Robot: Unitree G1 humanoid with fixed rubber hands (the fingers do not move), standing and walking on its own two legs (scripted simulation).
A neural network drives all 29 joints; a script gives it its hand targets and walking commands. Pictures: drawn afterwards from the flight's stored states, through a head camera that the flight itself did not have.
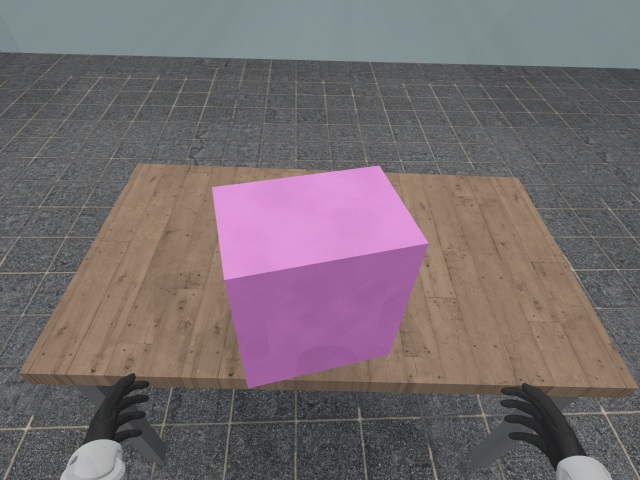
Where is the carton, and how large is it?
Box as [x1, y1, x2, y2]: [212, 166, 428, 387]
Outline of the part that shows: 379,166 212,187 224,281 248,387 389,353 428,243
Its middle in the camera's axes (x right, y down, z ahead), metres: -0.01 +0.06 +0.61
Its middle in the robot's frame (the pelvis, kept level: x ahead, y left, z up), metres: +0.40 +0.02 -0.01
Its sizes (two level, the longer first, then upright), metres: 0.248 0.167 0.284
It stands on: a table, 0.63 m high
